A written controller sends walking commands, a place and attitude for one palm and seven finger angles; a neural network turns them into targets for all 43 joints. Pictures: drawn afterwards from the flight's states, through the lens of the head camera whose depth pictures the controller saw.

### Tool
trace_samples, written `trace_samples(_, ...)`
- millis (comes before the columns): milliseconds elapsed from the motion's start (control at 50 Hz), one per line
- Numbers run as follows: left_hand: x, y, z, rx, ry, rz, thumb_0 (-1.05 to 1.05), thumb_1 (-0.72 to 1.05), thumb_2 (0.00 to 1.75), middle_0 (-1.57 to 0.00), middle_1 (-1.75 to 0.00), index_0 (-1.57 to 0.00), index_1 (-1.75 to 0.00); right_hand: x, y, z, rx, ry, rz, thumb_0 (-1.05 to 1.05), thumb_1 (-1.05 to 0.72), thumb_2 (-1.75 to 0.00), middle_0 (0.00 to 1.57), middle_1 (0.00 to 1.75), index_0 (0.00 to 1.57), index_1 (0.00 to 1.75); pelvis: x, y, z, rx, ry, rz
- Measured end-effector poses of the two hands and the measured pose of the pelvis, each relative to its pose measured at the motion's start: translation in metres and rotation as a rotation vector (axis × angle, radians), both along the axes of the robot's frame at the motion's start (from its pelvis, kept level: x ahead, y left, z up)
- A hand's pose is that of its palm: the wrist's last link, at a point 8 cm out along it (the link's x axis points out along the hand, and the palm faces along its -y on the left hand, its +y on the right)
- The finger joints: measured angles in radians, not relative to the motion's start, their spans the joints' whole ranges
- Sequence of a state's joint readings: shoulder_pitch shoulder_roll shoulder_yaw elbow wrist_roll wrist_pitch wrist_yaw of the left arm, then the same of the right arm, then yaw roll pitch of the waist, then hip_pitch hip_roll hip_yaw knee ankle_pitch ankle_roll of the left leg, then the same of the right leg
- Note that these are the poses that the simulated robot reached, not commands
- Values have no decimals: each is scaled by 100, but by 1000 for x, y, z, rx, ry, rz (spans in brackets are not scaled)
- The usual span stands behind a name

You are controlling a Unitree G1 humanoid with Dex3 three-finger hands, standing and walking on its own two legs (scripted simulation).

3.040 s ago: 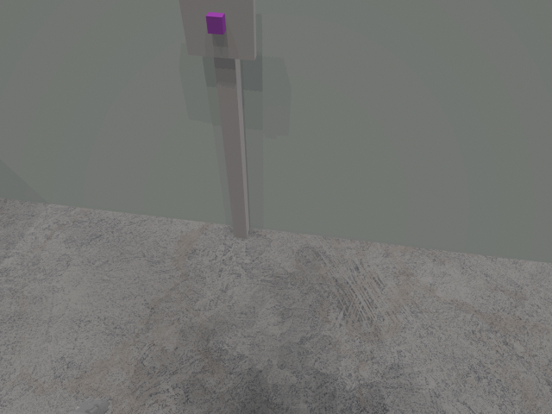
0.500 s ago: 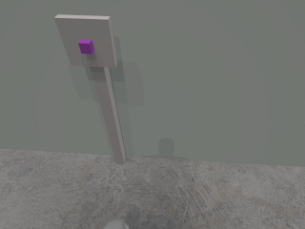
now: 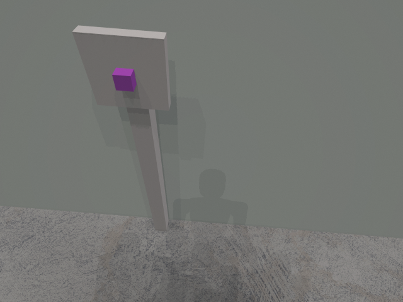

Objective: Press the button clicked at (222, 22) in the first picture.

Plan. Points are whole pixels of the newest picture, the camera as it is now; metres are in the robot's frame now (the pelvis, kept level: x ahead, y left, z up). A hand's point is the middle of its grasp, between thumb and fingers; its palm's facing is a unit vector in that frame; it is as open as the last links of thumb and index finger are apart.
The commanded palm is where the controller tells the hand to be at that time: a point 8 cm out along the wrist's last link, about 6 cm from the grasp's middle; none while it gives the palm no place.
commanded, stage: come to a stop and stand still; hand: left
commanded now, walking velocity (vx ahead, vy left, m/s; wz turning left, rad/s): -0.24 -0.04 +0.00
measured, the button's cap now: (125, 78) +0.52 +0.22 +0.16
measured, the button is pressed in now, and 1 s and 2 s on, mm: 0 0 0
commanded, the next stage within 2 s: look again from close up in 0.76 s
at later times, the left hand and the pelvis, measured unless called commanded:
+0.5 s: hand out of the picture +0.04 +0.18 -0.18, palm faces +0.07 -0.98 -0.18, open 7.4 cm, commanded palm none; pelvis -0.03 +0.00 -0.01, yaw +0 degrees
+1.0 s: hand out of the picture -0.03 +0.15 -0.17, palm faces +0.00 -0.98 -0.21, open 7.3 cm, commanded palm none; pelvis -0.02 -0.01 -0.01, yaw -1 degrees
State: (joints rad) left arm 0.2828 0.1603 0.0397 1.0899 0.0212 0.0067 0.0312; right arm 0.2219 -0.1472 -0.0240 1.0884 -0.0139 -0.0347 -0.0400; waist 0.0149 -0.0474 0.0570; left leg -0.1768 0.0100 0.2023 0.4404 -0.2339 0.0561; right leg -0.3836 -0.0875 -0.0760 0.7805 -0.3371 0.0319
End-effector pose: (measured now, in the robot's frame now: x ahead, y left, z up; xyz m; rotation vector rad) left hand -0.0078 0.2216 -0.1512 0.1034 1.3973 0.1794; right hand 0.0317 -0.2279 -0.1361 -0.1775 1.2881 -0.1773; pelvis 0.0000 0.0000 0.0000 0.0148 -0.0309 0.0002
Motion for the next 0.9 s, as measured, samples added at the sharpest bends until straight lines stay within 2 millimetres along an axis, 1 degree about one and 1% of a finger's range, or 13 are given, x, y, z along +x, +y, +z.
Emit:
trace_samples(60,34,0,1,28,-50,-29,1,92,89,-19,-30,-20,-30,-12,-1,-9,24,58,-33,-1,-93,-90,20,30,20,30,7,-7,-3,6,-5,-3)
trace_samples(140,65,-3,5,76,-105,-64,1,92,89,-19,-30,-20,-30,-22,-8,-24,64,104,-75,0,-92,-90,20,30,20,30,11,-20,-10,11,-4,-13)
trace_samples(220,79,-10,12,94,-149,-83,1,92,89,-19,-30,-20,-30,-27,-15,-28,78,127,-92,0,-91,-90,20,30,20,30,6,-26,-10,3,5,-1)
trace_samples(300,80,-14,17,86,-178,-77,1,91,89,-20,-30,-20,-30,-25,-20,-26,70,118,-74,0,-91,-90,20,30,20,30,-3,-24,-7,-2,8,6)
trace_samples(380,71,-12,16,65,-197,-65,1,91,89,-20,-30,-20,-30,-22,-18,-19,55,82,-46,0,-91,-90,20,30,20,30,-15,-17,-5,-1,12,9)
trace_samples(460,51,0,6,34,-191,-43,1,90,89,-20,-30,-20,-30,-24,-10,-13,25,30,-19,0,-91,-90,20,30,20,30,-25,-4,-8,-19,15,7)
trace_samples(520,32,10,-1,11,-153,-20,1,91,89,-20,-30,-20,-30,-35,1,-6,9,19,-10,0,-91,-90,20,30,20,30,-30,4,-7,-21,7,5)
trace_samples(580,13,17,2,2,-102,-10,1,91,89,-20,-30,-20,-30,-47,12,1,15,44,-8,0,-91,-90,20,30,20,30,-28,8,0,-25,13,11)
trace_samples(640,-7,20,6,1,-52,-4,1,91,89,-20,-30,-20,-30,-57,20,4,28,75,-13,0,-91,-90,20,30,20,30,-25,9,5,-23,26,7)
trace_samples(700,-22,17,8,3,9,-12,1,91,89,-19,-30,-20,-30,-65,22,1,43,98,-33,0,-91,-90,20,30,20,30,-23,6,6,-15,32,-1)
trace_samples(740,-28,12,8,8,40,-19,1,91,90,-19,-30,-20,-30,-72,21,-3,54,117,-50,0,-91,-90,20,30,20,30,-23,3,4,-5,32,-7)
trace_samples(800,-33,1,7,27,62,-30,1,91,90,-19,-30,-20,-30,-80,16,-14,74,143,-71,0,-91,-90,20,30,20,30,-23,-3,-1,-3,27,-18)
trace_samples(900,-33,-15,8,25,53,-58,1,91,89,-19,-30,-20,-30,-78,8,-21,93,130,-58,0,-91,-90,20,30,20,30,-22,-7,-4,-29,37,-9)
